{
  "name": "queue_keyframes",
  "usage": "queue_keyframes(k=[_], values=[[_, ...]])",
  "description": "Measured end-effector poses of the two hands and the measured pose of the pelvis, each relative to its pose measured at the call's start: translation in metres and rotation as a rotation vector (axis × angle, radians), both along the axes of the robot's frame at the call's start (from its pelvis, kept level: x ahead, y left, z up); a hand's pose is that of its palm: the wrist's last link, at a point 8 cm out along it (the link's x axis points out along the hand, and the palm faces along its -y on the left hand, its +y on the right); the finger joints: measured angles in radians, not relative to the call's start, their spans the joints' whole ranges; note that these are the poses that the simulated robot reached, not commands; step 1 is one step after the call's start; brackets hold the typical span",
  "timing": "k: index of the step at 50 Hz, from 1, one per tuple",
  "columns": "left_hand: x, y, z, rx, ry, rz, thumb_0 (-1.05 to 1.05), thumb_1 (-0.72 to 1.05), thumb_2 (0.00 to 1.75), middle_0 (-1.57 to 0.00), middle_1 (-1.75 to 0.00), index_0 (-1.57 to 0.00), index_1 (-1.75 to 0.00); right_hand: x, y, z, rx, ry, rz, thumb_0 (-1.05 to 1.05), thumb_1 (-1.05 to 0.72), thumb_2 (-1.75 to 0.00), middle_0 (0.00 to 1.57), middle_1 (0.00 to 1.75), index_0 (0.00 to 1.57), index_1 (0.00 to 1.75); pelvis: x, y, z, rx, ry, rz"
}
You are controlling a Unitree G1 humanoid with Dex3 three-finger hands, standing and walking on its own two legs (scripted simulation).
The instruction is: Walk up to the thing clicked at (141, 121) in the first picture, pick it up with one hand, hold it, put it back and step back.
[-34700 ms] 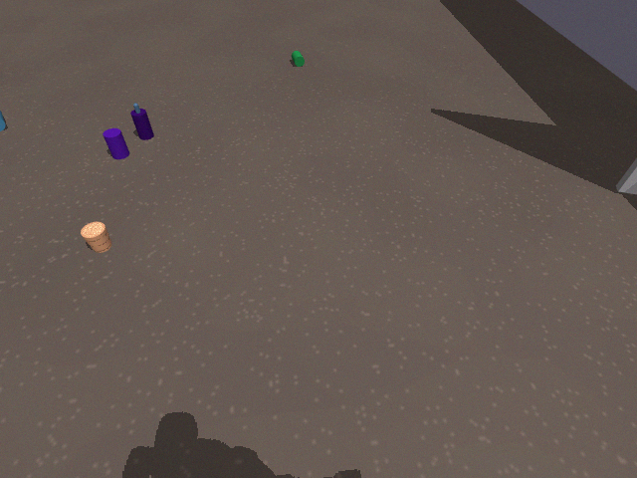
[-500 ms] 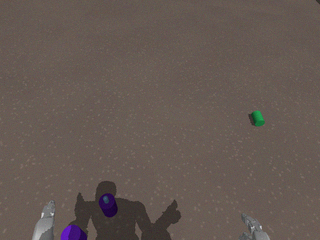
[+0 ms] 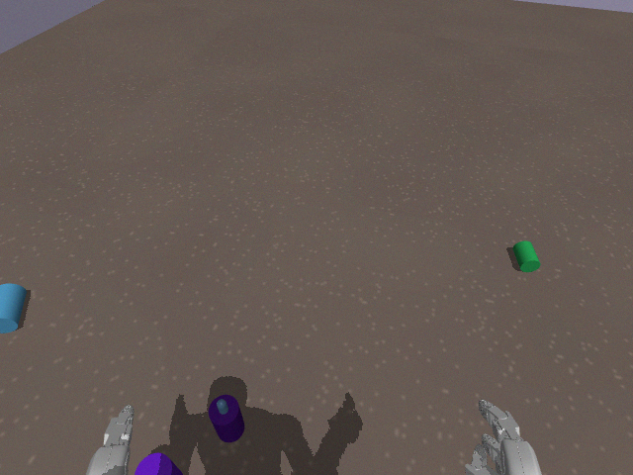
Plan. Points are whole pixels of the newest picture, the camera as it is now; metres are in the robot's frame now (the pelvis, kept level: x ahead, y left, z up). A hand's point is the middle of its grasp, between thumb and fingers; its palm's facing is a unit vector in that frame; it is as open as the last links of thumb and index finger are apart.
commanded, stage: home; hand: left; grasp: from the side
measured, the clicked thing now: (226, 415) +0.44 +0.22 -0.62
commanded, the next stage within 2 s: stand in 1.32 s
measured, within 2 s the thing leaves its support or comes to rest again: neither
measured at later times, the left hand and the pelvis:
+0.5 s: hand out of the picture +0.16 +0.17 -0.05, palm faces +0.09 -0.96 -0.28, open 17.1 cm; pelvis -0.01 -0.01 +0.00, yaw +0 degrees
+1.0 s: hand out of the picture +0.16 +0.18 -0.05, palm faces +0.10 -0.96 -0.27, open 17.3 cm; pelvis -0.01 +0.00 +0.00, yaw +0 degrees
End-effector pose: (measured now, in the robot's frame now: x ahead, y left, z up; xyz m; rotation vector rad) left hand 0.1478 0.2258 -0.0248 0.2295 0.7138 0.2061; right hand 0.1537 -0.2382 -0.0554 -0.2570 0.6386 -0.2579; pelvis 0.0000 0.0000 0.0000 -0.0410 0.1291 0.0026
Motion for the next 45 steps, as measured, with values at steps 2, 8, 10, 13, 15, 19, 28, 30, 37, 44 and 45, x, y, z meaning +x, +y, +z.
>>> queue_keyframes(k=[2,8,10,13,15,19,28,30,37,44,45], values=[[0.000,-0.002,0.000,-0.002,-0.002,-0.003,-0.01,-0.50,0.08,-0.06,-0.06,-0.06,-0.06,-0.004,-0.002,-0.001,0.002,0.003,-0.006,0.01,-0.89,-0.90,0.20,0.30,0.20,0.30,-0.001,-0.001,0.000,0.001,-0.003,-0.001],[-0.004,-0.006,-0.001,-0.003,0.005,-0.011,-0.01,-0.50,0.08,-0.06,-0.06,-0.06,-0.06,-0.017,-0.006,-0.005,0.013,0.021,-0.018,0.01,-0.90,-0.90,0.20,0.30,0.20,0.30,-0.005,-0.004,0.000,0.005,-0.009,-0.004],[-0.006,-0.007,-0.001,-0.003,0.009,-0.012,-0.01,-0.50,0.08,-0.06,-0.06,-0.06,-0.06,-0.020,-0.007,-0.006,0.017,0.027,-0.018,0.01,-0.90,-0.90,0.20,0.30,0.20,0.30,-0.007,-0.005,0.000,0.006,-0.009,-0.004],[-0.009,-0.007,-0.001,0.000,0.011,-0.014,-0.01,-0.49,0.09,-0.06,-0.06,-0.06,-0.06,-0.023,-0.008,-0.008,0.019,0.032,-0.018,0.01,-0.90,-0.90,0.20,0.30,0.20,0.30,-0.009,-0.006,0.000,0.007,-0.008,-0.004],[-0.010,-0.008,-0.001,0.002,0.013,-0.014,-0.01,-0.48,0.09,-0.06,-0.06,-0.06,-0.06,-0.024,-0.008,-0.009,0.019,0.032,-0.017,0.01,-0.90,-0.90,0.20,0.30,0.20,0.30,-0.010,-0.007,0.000,0.008,-0.007,-0.004],[-0.012,-0.008,-0.002,0.001,0.013,-0.015,-0.01,-0.48,0.10,-0.06,-0.06,-0.06,-0.07,-0.023,-0.009,-0.009,0.016,0.027,-0.015,0.01,-0.90,-0.90,0.20,0.30,0.20,0.30,-0.011,-0.007,0.000,0.008,-0.007,-0.004],[-0.010,-0.009,-0.001,-0.002,-0.004,-0.014,-0.01,-0.48,0.09,-0.06,-0.06,-0.06,-0.06,-0.017,-0.008,-0.005,0.015,0.001,-0.007,0.01,-0.90,-0.90,0.20,0.30,0.20,0.30,-0.011,-0.008,0.000,0.010,-0.011,-0.004],[-0.010,-0.008,-0.001,0.000,-0.005,-0.013,-0.01,-0.48,0.09,-0.06,-0.06,-0.06,-0.06,-0.016,-0.008,-0.005,0.015,-0.002,-0.006,0.01,-0.90,-0.90,0.20,0.30,0.20,0.30,-0.010,-0.007,0.000,0.010,-0.011,-0.005],[-0.009,-0.008,-0.002,-0.004,0.001,-0.013,-0.01,-0.49,0.09,-0.06,-0.06,-0.06,-0.06,-0.013,-0.006,-0.005,0.013,-0.001,-0.004,0.01,-0.90,-0.90,0.20,0.30,0.20,0.30,-0.009,-0.007,0.000,0.009,-0.010,-0.005],[-0.007,-0.006,-0.001,-0.007,-0.004,-0.012,-0.01,-0.50,0.08,-0.06,-0.06,-0.06,-0.06,-0.014,-0.005,-0.005,0.009,0.008,-0.005,0.01,-0.90,-0.90,0.20,0.30,0.20,0.30,-0.008,-0.005,0.001,0.008,-0.012,-0.005],[-0.007,-0.006,-0.001,-0.007,-0.004,-0.012,-0.01,-0.50,0.08,-0.06,-0.06,-0.06,-0.06,-0.014,-0.004,-0.005,0.009,0.009,-0.005,0.01,-0.90,-0.90,0.20,0.30,0.20,0.30,-0.007,-0.005,0.001,0.008,-0.011,-0.005]])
